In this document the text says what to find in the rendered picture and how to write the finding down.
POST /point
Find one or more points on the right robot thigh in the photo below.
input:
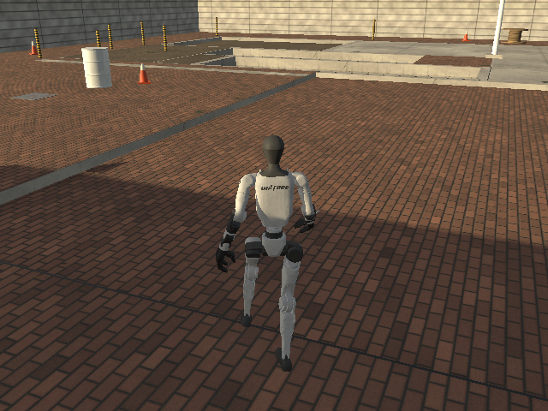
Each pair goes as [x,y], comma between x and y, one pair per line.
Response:
[291,265]

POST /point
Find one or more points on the left robot upper arm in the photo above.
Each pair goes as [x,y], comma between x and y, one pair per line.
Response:
[246,182]

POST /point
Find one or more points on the robot left forearm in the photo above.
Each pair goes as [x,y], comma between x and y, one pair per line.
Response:
[230,232]

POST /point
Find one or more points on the robot left hand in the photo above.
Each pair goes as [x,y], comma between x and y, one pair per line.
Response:
[220,261]

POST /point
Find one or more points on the robot right forearm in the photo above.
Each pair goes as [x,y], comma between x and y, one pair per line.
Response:
[310,219]

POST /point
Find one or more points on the right robot upper arm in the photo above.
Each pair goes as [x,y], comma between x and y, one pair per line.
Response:
[304,191]

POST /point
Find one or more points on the robot right hand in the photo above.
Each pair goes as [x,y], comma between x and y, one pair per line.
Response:
[301,222]

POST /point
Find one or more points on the right robot foot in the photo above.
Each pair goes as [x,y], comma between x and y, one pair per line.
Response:
[286,364]

